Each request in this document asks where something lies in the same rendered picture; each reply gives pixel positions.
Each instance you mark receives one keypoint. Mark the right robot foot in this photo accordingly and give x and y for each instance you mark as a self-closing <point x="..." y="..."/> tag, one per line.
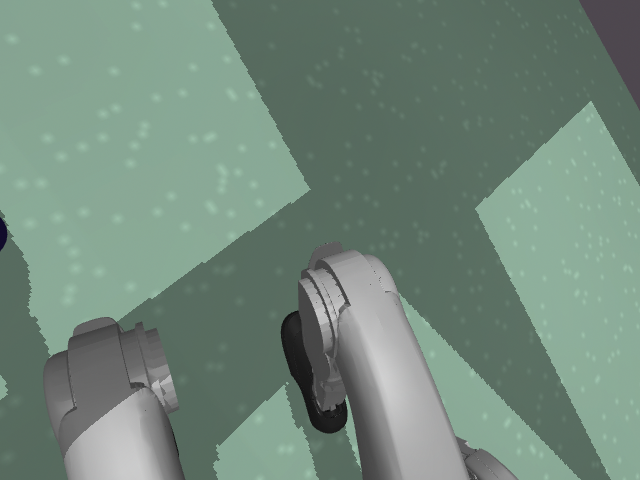
<point x="301" y="370"/>

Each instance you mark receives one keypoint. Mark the can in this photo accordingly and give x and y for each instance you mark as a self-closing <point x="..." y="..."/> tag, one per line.
<point x="3" y="234"/>

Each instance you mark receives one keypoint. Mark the right robot hand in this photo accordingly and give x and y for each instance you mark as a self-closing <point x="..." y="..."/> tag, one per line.
<point x="481" y="465"/>

